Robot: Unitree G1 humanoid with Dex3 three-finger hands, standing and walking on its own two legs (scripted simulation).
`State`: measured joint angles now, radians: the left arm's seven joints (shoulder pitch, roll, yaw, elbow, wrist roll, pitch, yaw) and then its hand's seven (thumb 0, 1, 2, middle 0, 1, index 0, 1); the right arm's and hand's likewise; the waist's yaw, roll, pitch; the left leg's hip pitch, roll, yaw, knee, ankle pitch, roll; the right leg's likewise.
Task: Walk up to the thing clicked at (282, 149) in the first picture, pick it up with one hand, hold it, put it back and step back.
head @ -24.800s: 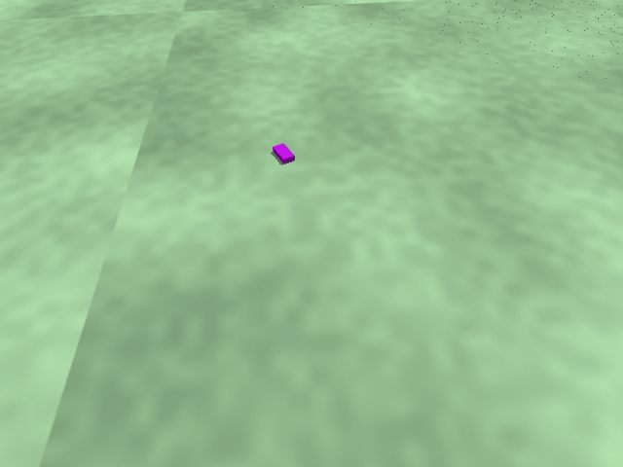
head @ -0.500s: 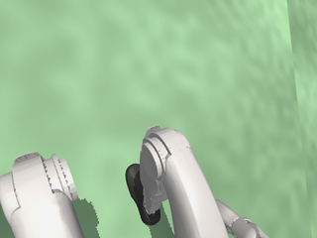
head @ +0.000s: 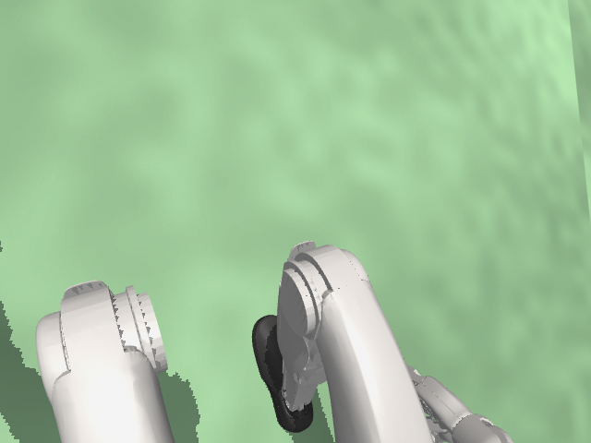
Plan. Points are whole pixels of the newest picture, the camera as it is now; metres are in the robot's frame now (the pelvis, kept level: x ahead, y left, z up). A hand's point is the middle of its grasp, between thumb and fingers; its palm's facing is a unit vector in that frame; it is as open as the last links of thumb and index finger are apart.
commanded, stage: settle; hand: left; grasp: from above
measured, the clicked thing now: out of the picture +0.41 +0.40 -0.26
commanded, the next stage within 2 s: lift in 0.50 s
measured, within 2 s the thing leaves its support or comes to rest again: neither
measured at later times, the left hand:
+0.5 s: hand out of the picture +0.39 +0.39 -0.13, palm faces -0.44 -0.12 -0.89, open 9.2 cm
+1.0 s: hand out of the picture +0.35 +0.38 -0.05, palm faces -0.46 -0.14 -0.87, open 9.2 cm
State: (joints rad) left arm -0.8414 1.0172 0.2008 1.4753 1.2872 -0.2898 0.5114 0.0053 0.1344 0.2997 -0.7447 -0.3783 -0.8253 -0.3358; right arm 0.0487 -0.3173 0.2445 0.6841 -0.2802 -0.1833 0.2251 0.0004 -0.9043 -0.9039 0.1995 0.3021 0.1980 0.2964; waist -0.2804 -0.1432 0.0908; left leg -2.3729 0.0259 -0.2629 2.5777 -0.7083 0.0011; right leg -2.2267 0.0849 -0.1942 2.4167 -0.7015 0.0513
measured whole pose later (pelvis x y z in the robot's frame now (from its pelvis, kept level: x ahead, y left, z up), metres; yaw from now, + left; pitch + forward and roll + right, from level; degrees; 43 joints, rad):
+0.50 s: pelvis -0.01 -0.01 +0.02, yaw +4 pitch +30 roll -11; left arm -0.84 0.89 0.14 1.28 1.24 -0.34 0.28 0.00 0.13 0.25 -0.78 -0.33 -0.87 -0.29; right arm 0.10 -0.30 0.14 0.70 -0.15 -0.03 0.17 0.00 -0.91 -0.90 0.20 0.30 0.20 0.30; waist -0.19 -0.04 0.01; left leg -2.34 0.03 -0.19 2.46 -0.66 0.00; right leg -2.22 0.06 -0.14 2.36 -0.68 0.04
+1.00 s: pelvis -0.01 -0.01 +0.08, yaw +7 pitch +33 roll -9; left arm -0.67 0.76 0.09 0.99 1.11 -0.23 0.10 0.00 0.12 0.28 -0.79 -0.31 -0.87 -0.28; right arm 0.16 -0.27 0.03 0.68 -0.07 0.03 0.12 0.00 -0.91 -0.91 0.20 0.30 0.20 0.30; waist -0.14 0.00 -0.11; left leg -2.21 0.02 -0.12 2.26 -0.63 0.02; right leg -2.11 0.04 -0.08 2.19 -0.67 0.04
